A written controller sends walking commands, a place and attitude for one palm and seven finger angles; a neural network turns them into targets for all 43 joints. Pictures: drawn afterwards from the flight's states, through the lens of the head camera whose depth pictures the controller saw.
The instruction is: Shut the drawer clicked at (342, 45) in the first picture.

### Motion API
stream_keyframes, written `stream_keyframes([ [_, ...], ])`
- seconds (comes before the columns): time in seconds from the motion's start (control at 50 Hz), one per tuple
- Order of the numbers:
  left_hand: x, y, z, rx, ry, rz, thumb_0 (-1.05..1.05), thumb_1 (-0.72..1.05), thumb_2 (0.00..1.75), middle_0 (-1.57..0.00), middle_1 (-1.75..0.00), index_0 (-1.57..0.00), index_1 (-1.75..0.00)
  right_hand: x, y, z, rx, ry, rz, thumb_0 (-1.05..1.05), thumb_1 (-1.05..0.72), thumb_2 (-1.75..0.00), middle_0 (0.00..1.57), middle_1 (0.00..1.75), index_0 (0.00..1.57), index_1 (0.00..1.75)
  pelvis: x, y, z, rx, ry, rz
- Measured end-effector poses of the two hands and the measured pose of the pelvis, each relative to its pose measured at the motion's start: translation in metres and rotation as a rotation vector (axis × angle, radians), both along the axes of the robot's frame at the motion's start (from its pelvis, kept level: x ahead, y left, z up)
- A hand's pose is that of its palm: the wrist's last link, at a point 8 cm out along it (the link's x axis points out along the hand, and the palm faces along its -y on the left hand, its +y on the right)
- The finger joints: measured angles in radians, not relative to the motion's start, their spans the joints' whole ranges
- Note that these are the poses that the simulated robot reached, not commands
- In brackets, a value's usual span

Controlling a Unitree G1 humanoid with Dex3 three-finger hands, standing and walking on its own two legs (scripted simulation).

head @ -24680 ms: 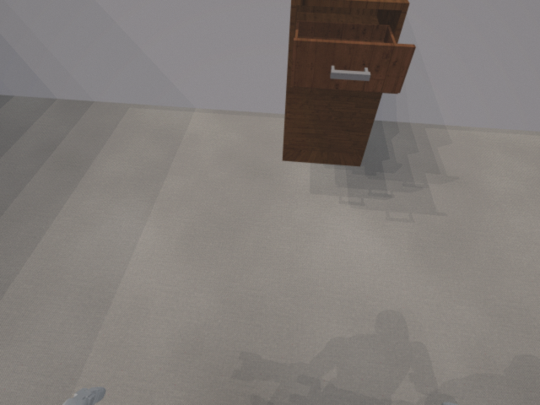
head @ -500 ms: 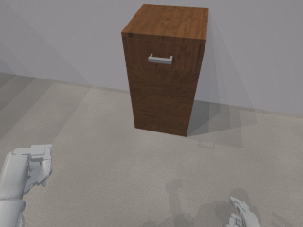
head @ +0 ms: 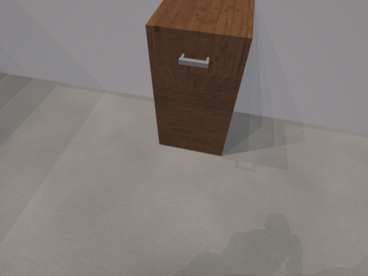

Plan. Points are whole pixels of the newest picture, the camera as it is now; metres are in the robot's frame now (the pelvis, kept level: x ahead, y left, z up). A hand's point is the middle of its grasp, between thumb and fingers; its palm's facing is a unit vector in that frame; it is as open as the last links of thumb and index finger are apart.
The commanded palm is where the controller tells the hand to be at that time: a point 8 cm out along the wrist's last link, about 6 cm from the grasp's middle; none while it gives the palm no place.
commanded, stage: let the arm hang, fingers relaxed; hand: left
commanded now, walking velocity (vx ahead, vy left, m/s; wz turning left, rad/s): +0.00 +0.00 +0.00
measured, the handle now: (194, 60) +0.94 +0.02 -0.07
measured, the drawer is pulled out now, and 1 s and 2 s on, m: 0.00 0.00 0.00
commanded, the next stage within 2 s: look to check the result in 0.54 s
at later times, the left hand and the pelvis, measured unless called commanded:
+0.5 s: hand out of the picture +0.09 +0.19 -0.17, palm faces -0.03 -0.97 -0.23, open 7.3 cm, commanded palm none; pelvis +0.02 +0.00 +0.00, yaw -1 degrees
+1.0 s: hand out of the picture +0.08 +0.21 -0.16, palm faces -0.03 -0.96 -0.28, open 7.4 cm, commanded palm none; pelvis +0.03 +0.00 +0.01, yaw -2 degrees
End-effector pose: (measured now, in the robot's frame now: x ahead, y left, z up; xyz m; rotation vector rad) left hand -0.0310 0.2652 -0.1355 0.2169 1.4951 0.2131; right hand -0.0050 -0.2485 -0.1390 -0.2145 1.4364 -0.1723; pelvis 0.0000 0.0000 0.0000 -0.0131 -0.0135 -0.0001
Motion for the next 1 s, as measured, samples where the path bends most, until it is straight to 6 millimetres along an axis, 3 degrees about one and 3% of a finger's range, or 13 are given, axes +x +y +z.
stream_keyframes([
  [0.08,0.012,0.004,0.003,0.012,-0.020,-0.010,0.01,0.91,0.90,-0.45,-0.59,-0.45,-0.58,-0.001,0.008,-0.004,0.019,-0.004,-0.015,0.01,-0.91,-0.90,0.21,0.30,0.20,0.30,0.003,0.003,0.001,0.004,-0.004,-0.005],
  [0.18,0.044,0.000,0.003,0.008,-0.095,-0.037,0.01,0.91,0.90,-0.30,-0.43,-0.30,-0.42,0.011,0.014,-0.007,0.036,-0.041,-0.024,0.01,-0.91,-0.90,0.21,0.30,0.20,0.30,0.005,0.005,0.001,0.008,-0.010,-0.011],
  [0.32,0.089,-0.013,0.003,-0.024,-0.203,-0.077,0.00,0.91,0.90,-0.22,-0.33,-0.22,-0.33,0.032,0.017,-0.005,0.039,-0.105,-0.029,0.01,-0.91,-0.90,0.21,0.30,0.20,0.30,0.009,0.005,0.002,0.010,-0.013,-0.020],
  [0.42,0.108,-0.021,0.003,-0.044,-0.239,-0.093,0.00,0.91,0.90,-0.20,-0.31,-0.21,-0.31,0.040,0.014,-0.003,0.031,-0.125,-0.032,0.00,-0.91,-0.90,0.21,0.30,0.20,0.30,0.013,0.005,0.002,0.011,-0.011,-0.024],
  [0.54,0.112,-0.023,0.002,-0.048,-0.231,-0.094,0.00,0.91,0.90,-0.20,-0.31,-0.20,-0.30,0.042,0.007,-0.001,0.015,-0.116,-0.038,0.00,-0.91,-0.90,0.21,0.30,0.20,0.30,0.018,0.003,0.003,0.011,-0.009,-0.026],
  [0.82,0.095,-0.008,0.004,-0.007,-0.156,-0.077,0.01,0.91,0.90,-0.20,-0.30,-0.20,-0.30,0.046,-0.011,0.003,-0.017,-0.086,-0.035,0.01,-0.91,-0.90,0.21,0.30,0.20,0.30,0.025,-0.002,0.004,0.010,-0.010,-0.029],
  [1.0,0.103,-0.005,0.007,0.006,-0.168,-0.086,0.01,0.91,0.90,-0.20,-0.30,-0.20,-0.30,0.059,-0.019,0.006,-0.028,-0.113,-0.021,0.01,-0.91,-0.90,0.21,0.30,0.20,0.30,0.027,-0.003,0.005,0.010,-0.011,-0.030],
])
